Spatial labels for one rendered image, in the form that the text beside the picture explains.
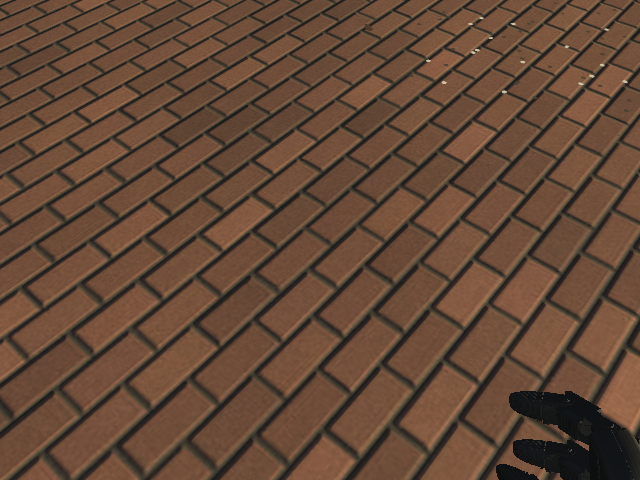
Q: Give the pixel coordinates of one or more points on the robot right hand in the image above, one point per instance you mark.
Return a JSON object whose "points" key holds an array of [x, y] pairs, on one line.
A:
{"points": [[614, 453]]}

